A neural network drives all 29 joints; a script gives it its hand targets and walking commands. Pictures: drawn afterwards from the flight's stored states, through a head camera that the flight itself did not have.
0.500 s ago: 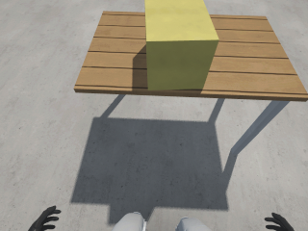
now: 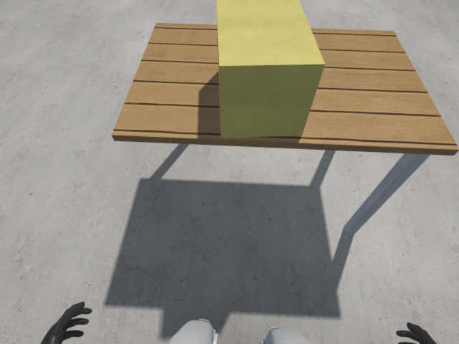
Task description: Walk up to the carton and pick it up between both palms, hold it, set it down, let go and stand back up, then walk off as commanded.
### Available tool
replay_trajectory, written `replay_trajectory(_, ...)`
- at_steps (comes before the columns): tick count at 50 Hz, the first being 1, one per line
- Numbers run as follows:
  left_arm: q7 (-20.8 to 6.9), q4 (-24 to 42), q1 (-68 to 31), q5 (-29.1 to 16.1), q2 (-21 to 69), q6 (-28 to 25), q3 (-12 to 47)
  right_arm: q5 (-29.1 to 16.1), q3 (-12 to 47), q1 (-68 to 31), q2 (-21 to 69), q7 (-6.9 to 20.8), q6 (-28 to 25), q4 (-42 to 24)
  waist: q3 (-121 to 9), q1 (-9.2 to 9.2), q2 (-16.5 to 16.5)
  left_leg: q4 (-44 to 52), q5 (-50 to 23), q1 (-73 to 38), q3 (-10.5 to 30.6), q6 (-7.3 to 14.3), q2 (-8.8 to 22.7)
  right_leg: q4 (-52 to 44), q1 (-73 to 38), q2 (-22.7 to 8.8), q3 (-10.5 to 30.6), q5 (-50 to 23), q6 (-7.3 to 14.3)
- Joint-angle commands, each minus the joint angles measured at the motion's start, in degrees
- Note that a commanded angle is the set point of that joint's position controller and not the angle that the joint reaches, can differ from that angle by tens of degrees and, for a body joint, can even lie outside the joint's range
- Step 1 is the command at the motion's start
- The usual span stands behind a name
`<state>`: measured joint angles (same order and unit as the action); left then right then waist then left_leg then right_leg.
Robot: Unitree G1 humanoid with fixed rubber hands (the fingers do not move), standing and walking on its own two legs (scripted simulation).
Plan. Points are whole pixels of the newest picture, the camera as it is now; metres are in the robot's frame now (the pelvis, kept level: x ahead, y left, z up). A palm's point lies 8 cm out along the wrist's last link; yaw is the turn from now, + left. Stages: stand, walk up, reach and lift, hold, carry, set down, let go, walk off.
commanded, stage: stand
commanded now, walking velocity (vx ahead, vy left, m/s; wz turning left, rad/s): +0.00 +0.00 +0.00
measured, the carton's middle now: (259, 68) +0.77 -0.03 +0.01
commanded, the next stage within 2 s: none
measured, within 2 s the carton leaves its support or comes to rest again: neither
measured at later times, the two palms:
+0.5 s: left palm out of the picture +0.11 +0.32 -0.08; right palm out of the picture +0.10 -0.32 -0.09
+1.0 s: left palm out of the picture +0.12 +0.31 -0.08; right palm out of the picture +0.09 -0.33 -0.09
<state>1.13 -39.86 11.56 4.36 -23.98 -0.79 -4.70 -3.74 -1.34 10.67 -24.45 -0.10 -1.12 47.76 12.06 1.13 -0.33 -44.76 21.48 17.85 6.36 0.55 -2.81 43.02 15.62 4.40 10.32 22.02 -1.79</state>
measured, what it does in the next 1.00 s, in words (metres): stands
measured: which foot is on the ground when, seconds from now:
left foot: down 0.00-1.00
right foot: down 0.00-1.00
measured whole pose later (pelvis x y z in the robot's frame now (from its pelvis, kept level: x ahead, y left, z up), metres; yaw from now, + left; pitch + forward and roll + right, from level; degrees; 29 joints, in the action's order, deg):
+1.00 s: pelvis +0.00 -0.01 +0.00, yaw +0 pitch -5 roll +0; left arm 1.1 -42.5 10.0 4.4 -24.0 -0.8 -4.7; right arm -3.7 -1.3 10.4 -24.4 -0.1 -1.1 51.3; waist 9.7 1.1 -0.3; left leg -42.4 20.5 16.8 6.4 -0.4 -2.8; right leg 43.0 15.6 4.2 10.3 22.1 -1.0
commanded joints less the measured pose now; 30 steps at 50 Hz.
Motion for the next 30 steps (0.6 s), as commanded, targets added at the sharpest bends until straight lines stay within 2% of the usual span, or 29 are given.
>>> replay_trajectory(1, -0.6, -3.9, -2.0, -4.9, -10.6, -1.3, -1.1, 4.5, -2.9, -6.1, -11.1, -0.1, -1.0, -1.5, -14.4, -0.71, 3.0, 14.6, -3.9, -1.6, 7.8, 3.5, 6.3, -10.5, -2.3, -6.1, 3.9, -6.6, 6.3)
replay_trajectory(8, -0.6, -4.8, -1.6, -5.0, -9.9, -1.1, -0.9, 4.7, -2.8, -6.7, -11.3, -0.1, -1.1, -1.0, -14.6, -0.24, 4.3, 16.6, -3.6, -0.3, 9.8, 4.5, 7.8, -8.5, -3.8, -4.9, 1.7, -6.9, 5.6)
replay_trajectory(13, -0.6, -5.0, -2.4, -4.9, -10.2, -1.2, -0.9, 4.6, -2.7, -6.6, -11.1, 0.0, -1.0, -0.6, -14.4, -0.52, 3.8, 16.1, -3.5, -0.9, 8.7, 3.8, 7.0, -10.1, -3.0, -5.7, 2.7, -6.7, 6.0)
replay_trajectory(30, -0.6, -5.7, -3.2, -5.0, -10.2, -1.2, -0.8, 4.6, -2.4, -6.7, -10.7, 0.1, -1.1, 0.6, -14.4, -0.72, 3.1, 16.3, -4.6, -2.0, 8.1, 3.3, 6.5, -11.9, -2.3, -6.2, 3.4, -6.9, 6.1)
